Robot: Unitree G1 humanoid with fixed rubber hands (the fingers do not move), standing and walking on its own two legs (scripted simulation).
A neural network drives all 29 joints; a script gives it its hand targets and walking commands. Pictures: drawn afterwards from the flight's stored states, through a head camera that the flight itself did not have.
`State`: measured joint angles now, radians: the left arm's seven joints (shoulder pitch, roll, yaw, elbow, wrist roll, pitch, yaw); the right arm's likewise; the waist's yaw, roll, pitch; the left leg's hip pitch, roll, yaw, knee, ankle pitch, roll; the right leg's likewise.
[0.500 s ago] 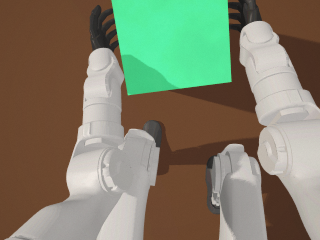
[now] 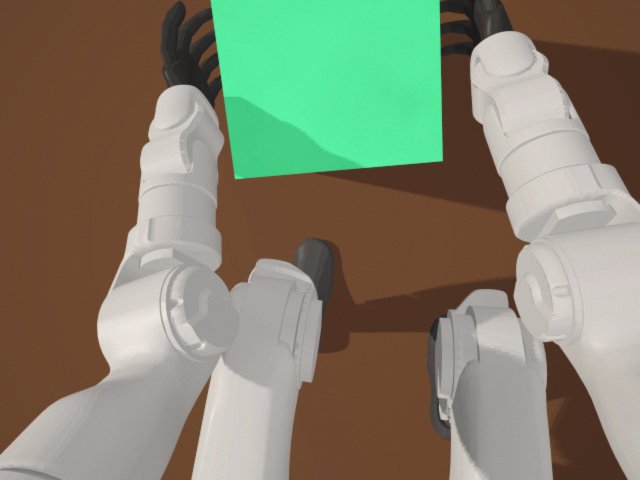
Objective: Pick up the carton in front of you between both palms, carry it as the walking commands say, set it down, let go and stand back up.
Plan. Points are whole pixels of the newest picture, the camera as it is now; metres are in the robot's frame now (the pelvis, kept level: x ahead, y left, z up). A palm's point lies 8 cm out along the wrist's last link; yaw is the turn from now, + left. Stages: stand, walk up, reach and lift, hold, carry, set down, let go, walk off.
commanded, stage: set down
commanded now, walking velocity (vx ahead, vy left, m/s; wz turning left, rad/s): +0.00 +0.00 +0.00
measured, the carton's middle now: (334, 84) +0.52 +0.11 -0.25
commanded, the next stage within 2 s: none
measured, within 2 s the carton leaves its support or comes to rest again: rests again in 0.62 s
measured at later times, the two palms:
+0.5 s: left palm (189, 79) +0.50 +0.25 -0.15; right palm (480, 39) +0.56 -0.05 -0.18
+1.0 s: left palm (184, 123) +0.46 +0.28 -0.18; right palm (533, 56) +0.55 -0.11 -0.21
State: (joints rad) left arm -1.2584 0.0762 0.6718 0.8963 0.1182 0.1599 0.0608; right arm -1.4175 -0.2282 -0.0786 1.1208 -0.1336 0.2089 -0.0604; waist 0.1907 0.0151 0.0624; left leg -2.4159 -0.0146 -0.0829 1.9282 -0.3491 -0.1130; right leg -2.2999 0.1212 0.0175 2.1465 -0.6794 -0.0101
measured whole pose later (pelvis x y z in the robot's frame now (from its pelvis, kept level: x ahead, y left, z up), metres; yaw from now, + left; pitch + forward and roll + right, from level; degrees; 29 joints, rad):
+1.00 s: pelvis +0.00 +0.01 -0.01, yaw +2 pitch +43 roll +5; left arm -1.25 0.29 0.35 1.18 -0.26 -0.04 0.09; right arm -1.42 -0.45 0.19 1.09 0.11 0.06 -0.04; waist 0.15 0.07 0.24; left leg -2.37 0.00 0.00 1.98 -0.36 -0.07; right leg -2.26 0.10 0.08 2.22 -0.71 0.02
